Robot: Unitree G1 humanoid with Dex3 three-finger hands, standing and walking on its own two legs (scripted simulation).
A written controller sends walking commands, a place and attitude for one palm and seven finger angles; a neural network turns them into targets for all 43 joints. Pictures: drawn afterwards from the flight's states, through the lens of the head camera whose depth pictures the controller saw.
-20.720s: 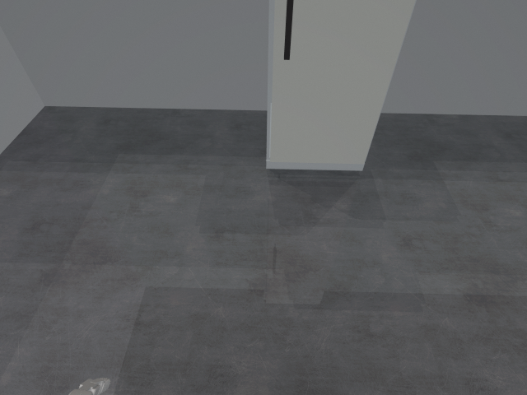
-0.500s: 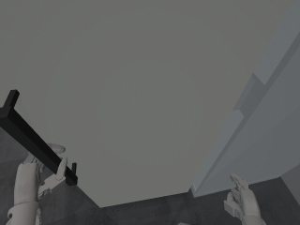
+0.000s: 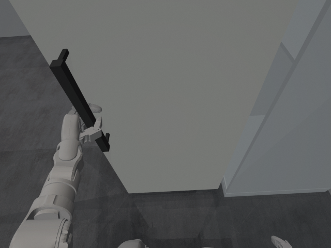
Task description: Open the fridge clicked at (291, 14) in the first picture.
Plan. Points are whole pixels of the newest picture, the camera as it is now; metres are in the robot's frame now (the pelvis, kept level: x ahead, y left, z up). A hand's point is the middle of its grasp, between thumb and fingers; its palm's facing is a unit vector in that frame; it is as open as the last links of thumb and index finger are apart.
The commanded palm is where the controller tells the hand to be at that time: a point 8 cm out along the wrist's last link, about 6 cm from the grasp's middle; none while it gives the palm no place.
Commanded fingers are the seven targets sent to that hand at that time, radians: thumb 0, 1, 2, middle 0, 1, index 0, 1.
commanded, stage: stop walking and hold the door back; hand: left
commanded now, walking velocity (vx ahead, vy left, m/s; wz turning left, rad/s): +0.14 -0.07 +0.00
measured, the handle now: (89, 110) +0.44 +0.22 +0.08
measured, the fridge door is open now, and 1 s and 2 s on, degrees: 90 83 80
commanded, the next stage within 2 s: loosen the grip on the handle in 1.04 s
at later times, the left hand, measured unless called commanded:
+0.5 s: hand (100, 108) +0.47 +0.20 +0.06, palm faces +0.22 -0.94 -0.26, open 5.8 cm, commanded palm +0.43 +0.27 +0.04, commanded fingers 0.00 0.90 0.90 -0.45 -1.40 -0.45 -1.40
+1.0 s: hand (99, 115) +0.44 +0.20 +0.05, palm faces +0.13 -0.96 -0.26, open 5.6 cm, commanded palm +0.41 +0.27 +0.04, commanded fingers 0.00 0.90 0.90 -0.45 -1.40 -0.45 -1.40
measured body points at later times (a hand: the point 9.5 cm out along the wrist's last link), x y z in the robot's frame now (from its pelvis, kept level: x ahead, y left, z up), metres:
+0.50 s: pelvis +0.01 -0.01 -0.01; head +0.07 -0.04 +0.43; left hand +0.45 +0.25 +0.07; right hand +0.04 -0.27 -0.15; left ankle +0.01 +0.13 -0.68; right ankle +0.05 -0.11 -0.74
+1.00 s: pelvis +0.03 +0.02 +0.00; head +0.07 +0.01 +0.44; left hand +0.43 +0.25 +0.07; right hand +0.10 -0.24 -0.12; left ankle +0.06 +0.13 -0.74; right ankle +0.02 -0.10 -0.74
